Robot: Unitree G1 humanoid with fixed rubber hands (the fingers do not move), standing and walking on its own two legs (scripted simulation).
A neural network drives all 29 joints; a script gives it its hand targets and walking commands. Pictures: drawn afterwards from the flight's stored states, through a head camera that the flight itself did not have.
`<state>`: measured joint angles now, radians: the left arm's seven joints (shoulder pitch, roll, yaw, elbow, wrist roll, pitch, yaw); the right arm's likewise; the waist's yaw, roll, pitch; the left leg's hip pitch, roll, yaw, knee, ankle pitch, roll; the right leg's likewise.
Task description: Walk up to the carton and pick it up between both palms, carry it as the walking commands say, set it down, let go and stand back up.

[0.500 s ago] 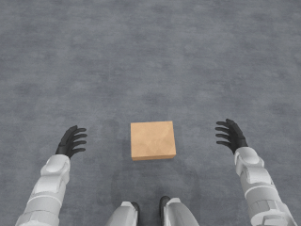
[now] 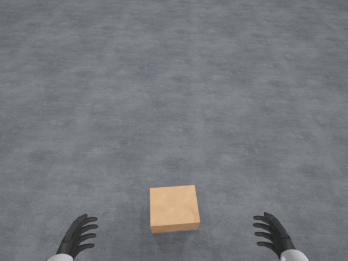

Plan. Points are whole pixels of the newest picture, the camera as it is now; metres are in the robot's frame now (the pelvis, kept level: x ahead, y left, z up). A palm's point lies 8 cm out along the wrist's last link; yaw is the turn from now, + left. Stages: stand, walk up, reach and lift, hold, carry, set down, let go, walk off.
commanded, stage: let go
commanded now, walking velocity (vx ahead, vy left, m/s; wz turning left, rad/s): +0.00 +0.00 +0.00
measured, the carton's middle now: (173, 208) +0.46 -0.02 -0.70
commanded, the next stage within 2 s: stand in 0.28 s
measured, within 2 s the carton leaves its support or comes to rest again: neither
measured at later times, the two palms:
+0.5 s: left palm (54, 258) +0.15 +0.26 -0.08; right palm (288, 252) +0.16 -0.26 -0.08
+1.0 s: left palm (54, 254) +0.16 +0.27 -0.09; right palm (289, 251) +0.16 -0.27 -0.09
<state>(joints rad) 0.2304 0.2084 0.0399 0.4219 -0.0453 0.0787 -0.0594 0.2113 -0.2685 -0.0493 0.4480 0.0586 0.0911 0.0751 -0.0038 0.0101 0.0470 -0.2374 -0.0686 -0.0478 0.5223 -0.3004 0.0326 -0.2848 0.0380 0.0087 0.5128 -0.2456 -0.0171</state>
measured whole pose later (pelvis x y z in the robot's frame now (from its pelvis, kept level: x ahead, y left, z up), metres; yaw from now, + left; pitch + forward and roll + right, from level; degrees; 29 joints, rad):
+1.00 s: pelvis +0.03 -0.01 +0.00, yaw +0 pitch +1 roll +0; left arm 0.18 0.30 0.04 0.77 0.01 0.01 0.01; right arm 0.21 -0.27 -0.05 0.71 0.06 0.01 -0.02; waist 0.00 0.01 -0.04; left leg -0.18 -0.06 -0.05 0.50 -0.34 0.03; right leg -0.24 0.05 0.01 0.51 -0.30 -0.03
